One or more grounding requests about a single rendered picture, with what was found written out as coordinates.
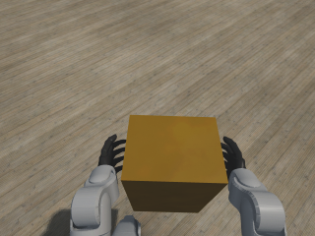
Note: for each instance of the robot right forearm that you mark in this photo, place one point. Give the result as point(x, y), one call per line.
point(261, 212)

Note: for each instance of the left robot thigh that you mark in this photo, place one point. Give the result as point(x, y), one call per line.
point(127, 227)

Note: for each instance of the robot left hand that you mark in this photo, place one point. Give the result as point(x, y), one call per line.
point(108, 153)

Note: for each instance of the robot left shin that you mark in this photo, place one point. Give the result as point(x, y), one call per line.
point(129, 216)

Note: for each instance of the carton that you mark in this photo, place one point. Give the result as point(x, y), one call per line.
point(172, 163)

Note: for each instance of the robot left forearm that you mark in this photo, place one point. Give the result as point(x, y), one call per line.
point(90, 212)

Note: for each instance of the robot right hand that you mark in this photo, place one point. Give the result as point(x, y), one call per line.
point(233, 155)

